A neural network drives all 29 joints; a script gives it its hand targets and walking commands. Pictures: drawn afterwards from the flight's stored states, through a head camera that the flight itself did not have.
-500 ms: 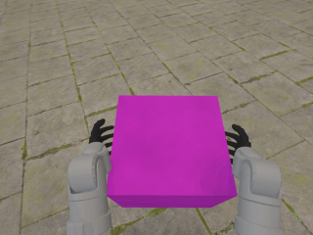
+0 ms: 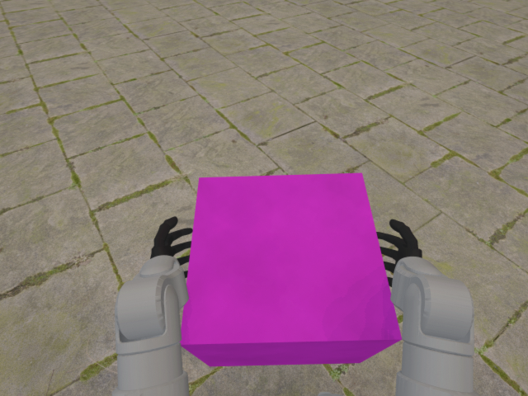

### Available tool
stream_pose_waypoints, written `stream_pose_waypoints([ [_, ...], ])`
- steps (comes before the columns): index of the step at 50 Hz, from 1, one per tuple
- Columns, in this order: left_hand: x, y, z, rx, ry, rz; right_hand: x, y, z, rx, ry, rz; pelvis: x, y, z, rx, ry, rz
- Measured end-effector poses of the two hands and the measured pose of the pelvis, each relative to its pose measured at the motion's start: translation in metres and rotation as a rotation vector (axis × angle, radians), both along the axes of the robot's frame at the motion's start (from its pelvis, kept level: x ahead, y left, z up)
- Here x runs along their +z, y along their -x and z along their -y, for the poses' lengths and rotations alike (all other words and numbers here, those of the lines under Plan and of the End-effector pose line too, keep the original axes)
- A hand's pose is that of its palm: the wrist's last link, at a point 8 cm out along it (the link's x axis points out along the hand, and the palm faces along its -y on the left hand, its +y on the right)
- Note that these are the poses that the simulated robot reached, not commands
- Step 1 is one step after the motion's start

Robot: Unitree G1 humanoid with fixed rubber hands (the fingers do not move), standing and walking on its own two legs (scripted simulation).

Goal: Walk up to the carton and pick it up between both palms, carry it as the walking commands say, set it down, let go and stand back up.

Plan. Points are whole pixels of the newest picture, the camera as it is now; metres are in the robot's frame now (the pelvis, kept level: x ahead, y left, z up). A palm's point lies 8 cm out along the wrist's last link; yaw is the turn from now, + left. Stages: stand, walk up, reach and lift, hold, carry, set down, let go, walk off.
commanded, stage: carry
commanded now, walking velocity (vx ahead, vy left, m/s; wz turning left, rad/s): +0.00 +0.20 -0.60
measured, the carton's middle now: (282, 273) +0.32 +0.01 +0.00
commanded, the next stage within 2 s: none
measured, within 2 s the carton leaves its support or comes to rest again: neither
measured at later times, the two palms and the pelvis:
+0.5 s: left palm (186, 272) +0.28 +0.15 +0.06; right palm (423, 325) +0.22 -0.17 +0.06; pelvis -0.02 +0.04 -0.02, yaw -11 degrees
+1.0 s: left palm (195, 276) +0.26 +0.13 +0.09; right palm (453, 355) +0.18 -0.19 +0.07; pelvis -0.04 +0.04 -0.01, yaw -15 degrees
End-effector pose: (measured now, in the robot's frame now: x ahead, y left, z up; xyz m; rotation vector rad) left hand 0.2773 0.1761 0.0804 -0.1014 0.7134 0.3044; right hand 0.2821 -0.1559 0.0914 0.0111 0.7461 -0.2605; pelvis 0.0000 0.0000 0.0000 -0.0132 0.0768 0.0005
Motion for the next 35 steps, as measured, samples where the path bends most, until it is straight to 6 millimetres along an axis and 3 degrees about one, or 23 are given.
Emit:
stream_pose_waypoints([
  [5, 0.004, -0.014, 0.022, -0.079, -0.023, 0.024, -0.003, 0.011, 0.022, -0.072, -0.018, 0.025, -0.004, -0.001, -0.001, -0.079, -0.020, 0.002],
  [10, -0.001, -0.019, 0.044, -0.122, -0.083, 0.041, -0.029, 0.020, 0.042, -0.114, -0.073, 0.044, -0.023, -0.001, 0.003, -0.117, -0.038, 0.019],
  [17, -0.012, -0.011, 0.049, -0.166, -0.107, -0.039, -0.050, 0.047, 0.043, -0.164, -0.102, -0.036, -0.015, 0.015, -0.010, -0.165, -0.044, 0.021],
  [25, -0.023, -0.007, 0.024, -0.195, -0.036, -0.024, -0.036, 0.060, 0.019, -0.192, -0.027, -0.020, -0.016, 0.023, -0.039, -0.192, -0.018, 0.028],
  [35, -0.004, -0.004, 0.008, -0.217, 0.003, 0.036, -0.005, 0.070, 0.000, -0.213, 0.007, 0.041, -0.010, 0.024, -0.058, -0.215, 0.026, 0.032],
])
